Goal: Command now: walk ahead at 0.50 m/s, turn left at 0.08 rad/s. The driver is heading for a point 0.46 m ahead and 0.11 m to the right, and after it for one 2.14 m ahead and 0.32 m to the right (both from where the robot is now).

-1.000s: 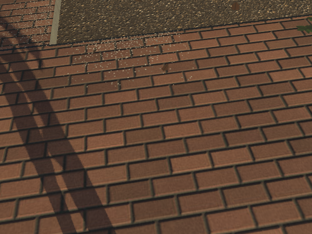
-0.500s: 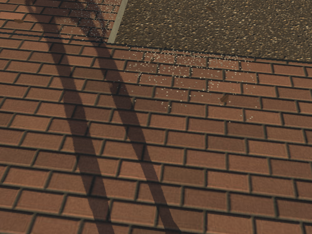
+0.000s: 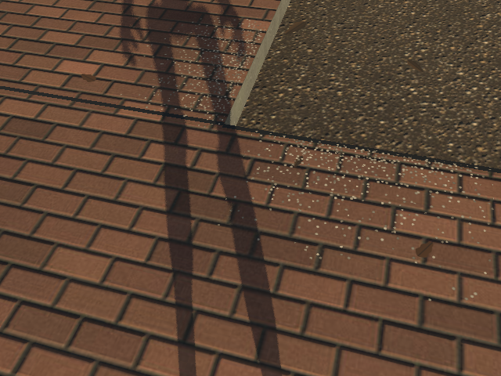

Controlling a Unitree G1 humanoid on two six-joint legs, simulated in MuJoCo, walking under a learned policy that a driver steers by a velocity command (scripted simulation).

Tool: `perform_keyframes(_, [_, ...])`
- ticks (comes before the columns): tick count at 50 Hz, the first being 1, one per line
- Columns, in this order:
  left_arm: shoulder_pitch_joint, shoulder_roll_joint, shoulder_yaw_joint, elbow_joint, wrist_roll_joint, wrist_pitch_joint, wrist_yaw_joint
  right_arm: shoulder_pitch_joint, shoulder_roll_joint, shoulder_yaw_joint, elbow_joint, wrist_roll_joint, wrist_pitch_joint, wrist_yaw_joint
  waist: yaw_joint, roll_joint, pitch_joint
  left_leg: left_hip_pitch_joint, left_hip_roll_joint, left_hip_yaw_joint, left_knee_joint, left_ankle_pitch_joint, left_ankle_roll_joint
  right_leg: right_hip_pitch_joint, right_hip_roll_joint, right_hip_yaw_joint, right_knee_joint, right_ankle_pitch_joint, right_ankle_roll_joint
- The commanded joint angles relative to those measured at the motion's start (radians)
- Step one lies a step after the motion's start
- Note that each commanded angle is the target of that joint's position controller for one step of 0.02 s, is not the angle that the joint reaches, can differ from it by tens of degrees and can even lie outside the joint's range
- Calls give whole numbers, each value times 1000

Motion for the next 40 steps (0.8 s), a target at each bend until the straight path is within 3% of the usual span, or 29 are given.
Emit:
perform_keyframes(1, [42,107,21,-20,-8,-21,0,-19,-41,-2,-58,-5,2,9,-13,-122,12,-133,58,34,-67,90,-27,58,-256,213,-205,250,-130])
perform_keyframes(3, [78,98,17,1,-13,-16,0,-122,-26,9,-93,-4,-2,11,6,-115,31,-141,67,66,-197,157,-47,56,-223,187,-206,299,-123])
perform_keyframes(6, [125,121,23,23,-12,-12,4,-222,-4,25,-122,5,-8,13,33,-120,32,-79,40,92,-371,228,-63,63,-210,176,-176,368,-113])
perform_keyframes(10, [154,142,28,39,-4,-1,12,-287,-28,24,-146,13,-19,1,44,-125,23,-18,10,84,-479,210,-50,128,-247,231,-100,446,-110])
perform_keyframes(12, [128,158,35,35,1,3,16,-237,-52,15,-137,14,-30,-7,9,-131,6,79,-8,72,-535,143,-29,139,-258,260,-33,489,-93])
perform_keyframes(13, [110,167,38,31,-1,5,16,-154,-70,6,-112,13,-38,-15,-31,-123,-28,194,-30,77,-586,120,-13,126,-241,256,55,544,-80])
perform_keyframes(14, [102,154,35,28,-7,4,13,-18,-104,-9,-70,1,-52,-27,-88,-74,-106,392,-8,55,-639,142,14,66,-188,216,228,518,-59])
perform_keyframes(15, [85,107,24,-13,-16,0,9,149,-183,-30,-56,-24,-61,-43,-149,29,-247,631,215,-166,-663,12,66,-96,-123,167,500,255,-38])
perform_keyframes(16, [198,5,5,-42,-45,7,14,160,-270,-53,-60,-30,-46,-45,-90,237,-346,826,460,-555,-757,-63,169,-403,20,67,779,-353,-8])
perform_keyframes(17, [164,118,31,-17,-12,25,22,110,-182,-41,-70,-2,-31,-41,-84,96,-264,719,428,-602,-803,-184,176,-483,-38,118,877,-338,-19])
perform_keyframes(18, [101,120,38,-21,-5,30,13,33,-102,-20,-80,5,-32,-39,-56,25,-122,588,374,-443,-828,-178,149,-492,-80,135,873,-243,-20])
perform_keyframes(19, [67,93,35,-26,-4,33,4,-9,-66,-12,-79,7,-39,-35,-37,20,-57,489,325,-314,-864,-62,127,-466,-110,129,841,-180,-11])
perform_keyframes(21, [63,77,38,-24,15,57,-12,-14,-39,-5,-61,14,-53,-39,-1,64,-17,392,257,-145,-900,91,86,-413,-139,117,805,-136,11])
perform_keyframes(24, [15,56,38,-48,17,81,-26,18,-50,-12,-38,26,-78,-39,17,40,-8,381,254,-27,-916,322,96,-439,-141,101,802,-72,34])
perform_keyframes(27, [-58,44,34,-84,21,88,-29,41,-59,-16,-21,27,-78,-44,25,35,3,394,242,111,-866,671,104,-477,-136,67,715,-2,61])
perform_keyframes(30, [-152,19,16,-122,15,85,-41,31,-68,-18,-16,27,-63,-47,9,66,6,362,200,226,-833,706,85,-388,-117,8,494,122,59])
perform_keyframes(33, [-206,30,13,-149,22,86,-48,62,-100,-29,-4,32,-51,-51,-15,66,-13,411,218,256,-768,742,74,-311,-86,-38,353,142,36])
perform_keyframes(36, [-169,68,26,-159,34,82,-43,62,-131,-44,-2,36,-29,-63,0,75,-47,479,249,253,-614,846,59,-247,-51,-49,285,18,-11])
perform_keyframes(37, [-113,83,34,-147,39,73,-38,58,-137,-47,-5,38,-18,-66,20,58,-81,487,243,257,-493,838,50,-189,-27,-48,238,2,-32])
perform_keyframes(38, [-19,99,44,-119,47,59,-26,57,-138,-48,-8,40,-7,-63,67,-7,-138,456,209,278,-302,727,16,-70,-3,-41,130,109,-55])
perform_keyframes(39, [43,197,70,-117,49,45,-9,115,-115,-43,-30,33,-3,-60,79,-146,-219,265,154,284,-34,329,-34,139,-183,173,133,506,-103])
perform_keyframes(40, [16,314,97,-143,20,58,-1,203,-25,-21,-75,42,11,-52,8,-308,-330,-34,-45,216,277,-437,-82,350,-483,576,155,987,-317])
